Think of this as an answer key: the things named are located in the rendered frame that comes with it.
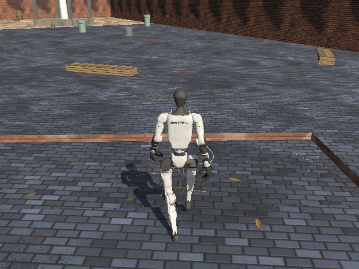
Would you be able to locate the robot right upper arm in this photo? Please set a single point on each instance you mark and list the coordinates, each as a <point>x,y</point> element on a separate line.
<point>199,128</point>

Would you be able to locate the robot left forearm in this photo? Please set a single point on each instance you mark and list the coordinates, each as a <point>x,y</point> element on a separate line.
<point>154,145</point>

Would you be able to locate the robot torso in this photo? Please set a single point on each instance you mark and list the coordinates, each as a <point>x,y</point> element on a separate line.
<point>179,136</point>

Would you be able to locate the robot right forearm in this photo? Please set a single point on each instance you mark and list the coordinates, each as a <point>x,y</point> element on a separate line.
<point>204,154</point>

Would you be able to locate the right robot hand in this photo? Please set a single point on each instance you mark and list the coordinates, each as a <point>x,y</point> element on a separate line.
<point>208,173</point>

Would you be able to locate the left robot foot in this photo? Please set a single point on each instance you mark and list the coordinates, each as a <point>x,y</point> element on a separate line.
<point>174,237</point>

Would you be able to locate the robot left upper arm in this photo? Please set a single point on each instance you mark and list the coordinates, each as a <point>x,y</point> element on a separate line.
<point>159,127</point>

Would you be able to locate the left robot hand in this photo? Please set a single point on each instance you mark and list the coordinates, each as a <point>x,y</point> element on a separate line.
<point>157,153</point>

